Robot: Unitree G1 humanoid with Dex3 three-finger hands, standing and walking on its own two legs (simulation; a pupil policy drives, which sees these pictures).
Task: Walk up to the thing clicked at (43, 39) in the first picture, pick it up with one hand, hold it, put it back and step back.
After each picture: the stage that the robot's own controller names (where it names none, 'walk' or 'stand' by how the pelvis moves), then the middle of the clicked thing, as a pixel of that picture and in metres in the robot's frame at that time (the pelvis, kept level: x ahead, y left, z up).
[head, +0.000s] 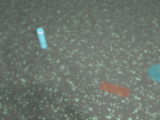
stand; (41, 38) +1.41 +0.47 -0.65
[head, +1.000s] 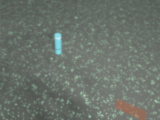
walk; (58, 44) +1.32 +0.20 -0.63
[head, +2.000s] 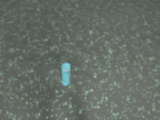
walk; (65, 74) +0.82 +0.12 -0.64
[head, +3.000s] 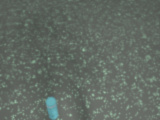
walk; (52, 108) +0.53 +0.20 -0.64
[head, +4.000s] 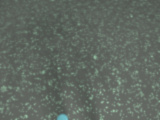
stand; out of the picture +0.41 +0.15 -0.63
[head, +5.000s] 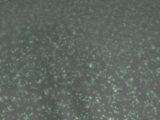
stand; out of the picture +0.38 +0.16 -0.66
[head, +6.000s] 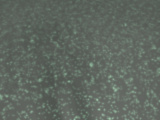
stand; out of the picture +0.39 +0.16 -0.66
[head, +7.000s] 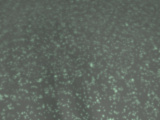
stand; out of the picture +0.38 +0.17 -0.66
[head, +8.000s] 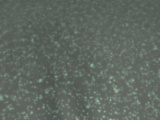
stand; out of the picture +0.37 +0.16 -0.66
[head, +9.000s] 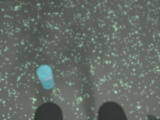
go down; (46, 78) +0.44 +0.16 -0.40
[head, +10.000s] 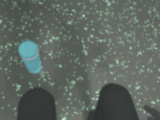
go down; (31, 59) +0.47 +0.19 -0.28
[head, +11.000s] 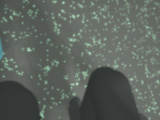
close in; out of the picture +0.46 +0.23 -0.18
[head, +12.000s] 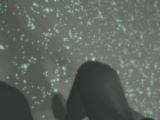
close; out of the picture +0.46 +0.25 -0.16
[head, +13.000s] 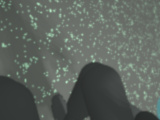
lift; out of the picture +0.41 +0.24 -0.17
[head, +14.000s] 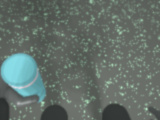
lift; (29, 84) +0.32 +0.17 +0.02
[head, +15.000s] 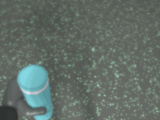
hold; (39, 97) +0.29 +0.15 +0.03
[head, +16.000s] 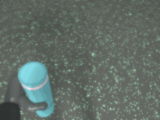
hold; (40, 93) +0.31 +0.15 +0.03
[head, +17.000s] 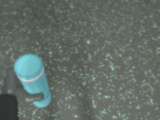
crouch; (36, 85) +0.34 +0.16 +0.01
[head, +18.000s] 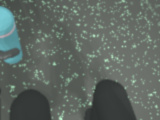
lower; (6, 41) +0.47 +0.19 -0.05
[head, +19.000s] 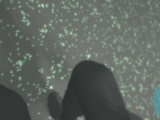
lower; out of the picture +0.45 +0.26 -0.17
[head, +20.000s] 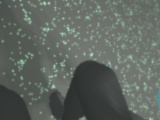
lower; out of the picture +0.45 +0.26 -0.17
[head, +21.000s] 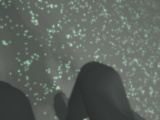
lower; out of the picture +0.43 +0.26 -0.17
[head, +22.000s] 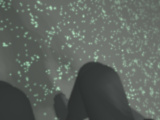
lower; out of the picture +0.42 +0.25 -0.17
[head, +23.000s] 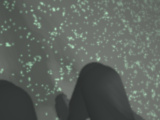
draw back; out of the picture +0.43 +0.24 -0.16
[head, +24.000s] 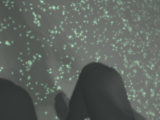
rise; out of the picture +0.43 +0.25 -0.17
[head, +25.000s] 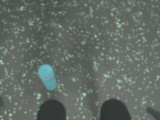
walk; (48, 78) +0.45 +0.18 -0.39
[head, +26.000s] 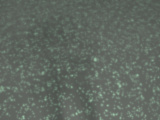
stand; out of the picture +0.38 +0.15 -0.60
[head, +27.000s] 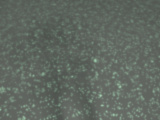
stand; out of the picture +0.39 +0.15 -0.60
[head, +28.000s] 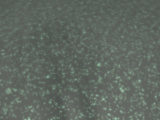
stand; out of the picture +0.40 +0.14 -0.64
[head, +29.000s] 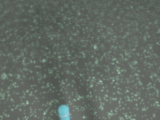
walk; (64, 116) +0.43 +0.12 -0.63
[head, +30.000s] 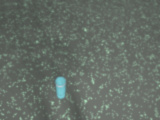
walk; (60, 88) +0.60 +0.13 -0.64
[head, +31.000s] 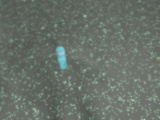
walk; (61, 58) +0.94 +0.23 -0.62
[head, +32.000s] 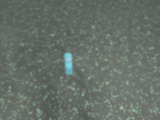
stand; (68, 64) +1.00 +0.14 -0.64
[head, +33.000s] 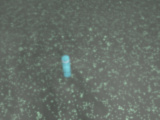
stand; (66, 66) +1.01 +0.17 -0.66
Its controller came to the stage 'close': yes
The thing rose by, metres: 0.69
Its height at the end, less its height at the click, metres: +0.00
